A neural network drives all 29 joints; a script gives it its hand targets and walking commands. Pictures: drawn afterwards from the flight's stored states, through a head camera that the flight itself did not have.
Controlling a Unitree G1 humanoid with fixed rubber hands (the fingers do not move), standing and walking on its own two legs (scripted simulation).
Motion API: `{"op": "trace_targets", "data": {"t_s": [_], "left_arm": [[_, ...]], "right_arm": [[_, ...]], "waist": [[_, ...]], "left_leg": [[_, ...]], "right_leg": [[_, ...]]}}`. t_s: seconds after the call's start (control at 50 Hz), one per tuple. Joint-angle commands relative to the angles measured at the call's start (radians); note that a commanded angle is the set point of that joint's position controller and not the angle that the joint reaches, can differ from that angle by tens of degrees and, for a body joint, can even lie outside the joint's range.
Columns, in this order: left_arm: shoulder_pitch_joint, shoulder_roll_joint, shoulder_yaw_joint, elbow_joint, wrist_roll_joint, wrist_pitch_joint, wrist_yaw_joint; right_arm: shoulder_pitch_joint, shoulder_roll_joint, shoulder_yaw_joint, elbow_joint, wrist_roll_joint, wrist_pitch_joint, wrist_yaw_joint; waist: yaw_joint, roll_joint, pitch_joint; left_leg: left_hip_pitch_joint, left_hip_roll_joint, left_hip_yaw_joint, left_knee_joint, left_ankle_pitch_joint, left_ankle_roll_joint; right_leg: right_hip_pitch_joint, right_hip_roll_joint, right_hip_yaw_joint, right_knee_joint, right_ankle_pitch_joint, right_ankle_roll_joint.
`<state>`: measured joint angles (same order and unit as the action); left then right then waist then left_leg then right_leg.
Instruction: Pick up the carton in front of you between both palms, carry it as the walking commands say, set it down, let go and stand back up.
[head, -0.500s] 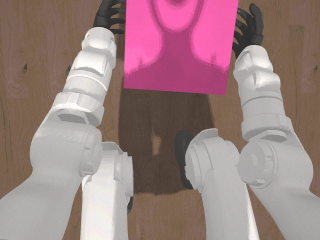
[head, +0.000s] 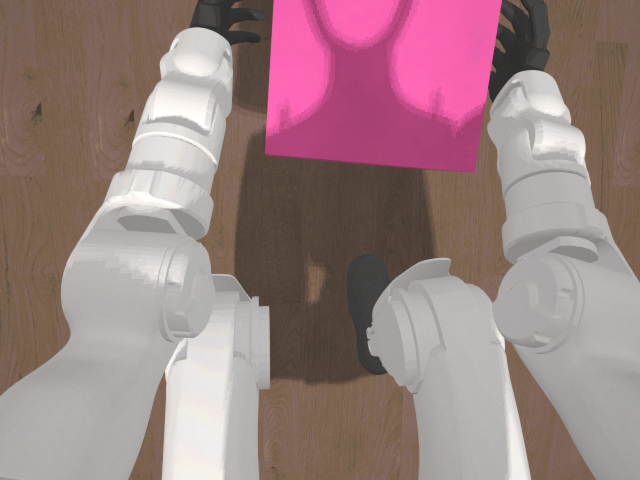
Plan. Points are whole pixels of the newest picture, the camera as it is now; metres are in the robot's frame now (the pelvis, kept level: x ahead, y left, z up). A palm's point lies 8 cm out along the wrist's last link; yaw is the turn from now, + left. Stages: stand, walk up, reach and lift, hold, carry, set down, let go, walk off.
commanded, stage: set down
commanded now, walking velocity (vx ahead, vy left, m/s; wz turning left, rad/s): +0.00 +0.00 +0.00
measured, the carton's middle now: (357, 80) +0.53 -0.07 -0.24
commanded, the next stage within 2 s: let go in 1.68 s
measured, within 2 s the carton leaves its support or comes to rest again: rests again in 0.04 s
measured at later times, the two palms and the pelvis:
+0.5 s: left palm (187, 66) +0.53 +0.12 -0.20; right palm (507, 104) +0.48 -0.22 -0.17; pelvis +0.00 +0.00 +0.00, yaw +0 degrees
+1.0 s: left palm out of the picture +0.56 +0.14 -0.07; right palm (579, 101) +0.47 -0.23 -0.07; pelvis +0.00 +0.00 +0.06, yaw +0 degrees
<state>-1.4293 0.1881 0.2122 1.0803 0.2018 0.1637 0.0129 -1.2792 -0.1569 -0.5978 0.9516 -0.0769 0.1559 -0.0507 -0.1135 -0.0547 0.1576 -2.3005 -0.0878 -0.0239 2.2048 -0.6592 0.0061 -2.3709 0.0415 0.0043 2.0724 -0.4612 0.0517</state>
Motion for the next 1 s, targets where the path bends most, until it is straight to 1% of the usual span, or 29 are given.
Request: {"op": "trace_targets", "data": {"t_s": [0.0, 0.14, 0.22, 0.28, 0.32, 0.34, 0.36, 0.38, 0.4, 0.42, 0.44, 0.48, 0.52, 0.54, 0.56, 0.6, 0.66, 0.72, 0.76, 0.8, 0.84, 0.9, 0.94, 0.98], "left_arm": [[-0.212, -0.572, -0.163, 0.025, -0.011, -0.007, -0.151], [-0.151, -0.523, -0.144, 0.055, 0.013, -0.011, -0.144], [-0.141, -0.489, -0.143, 0.055, 0.023, -0.016, -0.139], [-0.153, -0.434, -0.145, 0.049, 0.021, -0.025, -0.129], [-0.151, -0.317, -0.134, 0.043, 0.013, -0.039, -0.105], [-0.132, -0.187, -0.108, 0.043, 0.008, -0.053, -0.076], [-0.114, -0.071, -0.099, 0.047, -0.003, -0.068, -0.047], [-0.085, 0.088, -0.091, 0.033, -0.025, -0.088, -0.004], [-0.083, 0.215, -0.107, 0.021, -0.060, -0.109, 0.035], [-0.109, 0.267, -0.130, 0.011, -0.099, -0.124, 0.058], [-0.143, 0.284, -0.156, 0.001, -0.144, -0.137, 0.067], [-0.209, 0.282, -0.202, -0.034, -0.222, -0.153, 0.063], [-0.288, 0.269, -0.262, -0.108, -0.298, -0.159, 0.051], [-0.320, 0.264, -0.290, -0.143, -0.331, -0.159, 0.044], [-0.338, 0.259, -0.315, -0.155, -0.358, -0.157, 0.038], [-0.337, 0.271, -0.339, -0.148, -0.391, -0.142, 0.029], [-0.298, 0.299, -0.324, -0.100, -0.399, -0.114, 0.028], [-0.263, 0.324, -0.287, -0.079, -0.372, -0.092, 0.039], [-0.250, 0.338, -0.254, -0.115, -0.345, -0.079, 0.048], [-0.230, 0.344, -0.216, -0.143, -0.317, -0.063, 0.055], [-0.205, 0.344, -0.180, -0.143, -0.296, -0.049, 0.055], [-0.168, 0.332, -0.142, -0.126, -0.276, -0.047, 0.042], [-0.147, 0.325, -0.127, -0.122, -0.267, -0.053, 0.030], [-0.130, 0.320, -0.119, -0.120, -0.260, -0.057, 0.018]], "right_arm": [[-0.315, 0.767, 0.292, 0.074, 0.041, 0.025, 0.215], [-0.273, 0.718, 0.279, 0.105, 0.044, 0.015, 0.211], [-0.237, 0.689, 0.260, 0.127, 0.036, 0.010, 0.205], [-0.206, 0.648, 0.240, 0.142, 0.031, 0.000, 0.193], [-0.155, 0.549, 0.209, 0.158, 0.030, -0.018, 0.167], [-0.101, 0.437, 0.182, 0.172, 0.027, -0.033, 0.136], [-0.066, 0.331, 0.174, 0.177, 0.042, -0.052, 0.103], [-0.014, 0.161, 0.161, 0.190, 0.066, -0.078, 0.057], [0.024, 0.027, 0.170, 0.206, 0.108, -0.106, 0.011], [0.028, -0.024, 0.188, 0.217, 0.150, -0.129, -0.021], [0.016, -0.047, 0.216, 0.224, 0.191, -0.148, -0.038], [-0.062, -0.103, 0.250, 0.174, 0.259, -0.185, -0.054], [-0.134, -0.153, 0.278, 0.099, 0.299, -0.211, -0.066], [-0.156, -0.155, 0.299, 0.059, 0.324, -0.220, -0.070], [-0.165, -0.157, 0.319, 0.052, 0.343, -0.222, -0.070], [-0.156, -0.174, 0.337, 0.050, 0.357, -0.211, -0.068], [-0.132, -0.214, 0.324, 0.009, 0.337, -0.190, -0.077], [-0.096, -0.231, 0.318, -0.069, 0.314, -0.169, -0.096], [-0.055, -0.226, 0.317, -0.150, 0.297, -0.151, -0.110], [-0.019, -0.206, 0.310, -0.218, 0.278, -0.125, -0.119], [0.003, -0.174, 0.305, -0.253, 0.261, -0.099, -0.123], [0.020, -0.122, 0.305, -0.271, 0.243, -0.080, -0.118], [0.034, -0.098, 0.304, -0.280, 0.231, -0.075, -0.113], [0.053, -0.082, 0.300, -0.285, 0.219, -0.072, -0.109]], "waist": [[0.103, 0.167, -0.760], [0.119, 0.159, -0.719], [0.114, 0.167, -0.718], [0.101, 0.168, -0.738], [0.089, 0.169, -0.761], [0.083, 0.169, -0.768], [0.081, 0.168, -0.780], [0.080, 0.171, -0.788], [0.080, 0.168, -0.793], [0.071, 0.165, -0.801], [0.055, 0.169, -0.811], [0.014, 0.202, -0.837], [-0.024, 0.246, -0.886], [-0.039, 0.257, -0.914], [-0.047, 0.269, -0.937], [-0.066, 0.271, -0.971], [-0.089, 0.247, -1.023], [-0.085, 0.235, -1.136], [-0.082, 0.227, -1.245], [-0.074, 0.213, -1.289], [-0.062, 0.189, -1.247], [-0.043, 0.154, -1.150], [-0.038, 0.143, -1.125], [-0.039, 0.140, -1.120]], "left_leg": [[0.337, -0.021, 0.002, -0.259, 0.293, 0.043], [0.328, -0.012, -0.005, -0.252, 0.325, 0.048], [0.333, -0.005, -0.006, -0.251, 0.330, 0.045], [0.347, 0.004, -0.008, -0.251, 0.331, 0.037], [0.367, 0.014, -0.008, -0.250, 0.332, 0.025], [0.379, 0.021, -0.003, -0.249, 0.330, 0.014], [0.393, 0.029, -0.001, -0.245, 0.329, 0.007], [0.402, 0.037, -0.001, -0.245, 0.325, 0.000], [0.402, 0.043, -0.006, -0.245, 0.322, -0.004], [0.397, 0.048, -0.014, -0.244, 0.323, -0.006], [0.391, 0.053, -0.018, -0.238, 0.325, -0.007], [0.393, 0.067, -0.031, -0.220, 0.336, -0.006], [0.419, 0.072, -0.042, -0.206, 0.345, -0.007], [0.442, 0.072, -0.044, -0.205, 0.347, -0.005], [0.472, 0.072, -0.046, -0.203, 0.353, -0.006], [0.520, 0.074, -0.046, -0.207, 0.333, -0.009], [0.556, 0.069, -0.034, -0.229, 0.253, -0.010], [0.618, 0.055, -0.011, -0.258, 0.224, -0.008], [0.672, 0.041, 0.008, -0.287, 0.229, -0.004], [0.692, 0.030, 0.021, -0.320, 0.226, 0.002], [0.661, 0.024, 0.029, -0.353, 0.208, 0.010], [0.590, 0.019, 0.035, -0.393, 0.197, 0.017], [0.564, 0.016, 0.039, -0.420, 0.207, 0.018], [0.556, 0.014, 0.043, -0.450, 0.214, 0.015]], "right_leg": [[0.447, 0.072, -0.048, -0.056, 0.229, 0.007], [0.414, 0.073, -0.043, -0.053, 0.242, 0.011], [0.410, 0.071, -0.045, -0.052, 0.248, 0.015], [0.437, 0.063, -0.050, -0.049, 0.260, 0.022], [0.477, 0.049, -0.054, -0.045, 0.270, 0.031], [0.510, 0.039, -0.058, -0.042, 0.271, 0.035], [0.540, 0.034, -0.060, -0.040, 0.274, 0.037], [0.561, 0.025, -0.057, -0.038, 0.274, 0.038], [0.580, 0.018, -0.051, -0.039, 0.281, 0.039], [0.594, 0.013, -0.042, -0.037, 0.297, 0.037], [0.603, 0.008, -0.035, -0.034, 0.316, 0.034], [0.592, -0.006, -0.028, -0.027, 0.352, 0.025], [0.586, -0.021, -0.026, -0.024, 0.369, 0.009], [0.596, -0.026, -0.029, -0.030, 0.383, 0.003], [0.598, -0.032, -0.033, -0.031, 0.389, -0.001], [0.603, -0.043, -0.041, -0.043, 0.363, -0.001], [0.654, -0.047, -0.060, -0.071, 0.306, 0.004], [0.744, -0.037, -0.079, -0.101, 0.289, 0.005], [0.821, -0.025, -0.095, -0.133, 0.298, 0.002], [0.859, -0.012, -0.104, -0.168, 0.296, 0.000], [0.852, -0.005, -0.105, -0.204, 0.278, 0.003], [0.829, 0.002, -0.099, -0.248, 0.265, 0.009], [0.838, 0.007, -0.095, -0.275, 0.278, 0.013], [0.854, 0.010, -0.094, -0.305, 0.289, 0.015]]}}
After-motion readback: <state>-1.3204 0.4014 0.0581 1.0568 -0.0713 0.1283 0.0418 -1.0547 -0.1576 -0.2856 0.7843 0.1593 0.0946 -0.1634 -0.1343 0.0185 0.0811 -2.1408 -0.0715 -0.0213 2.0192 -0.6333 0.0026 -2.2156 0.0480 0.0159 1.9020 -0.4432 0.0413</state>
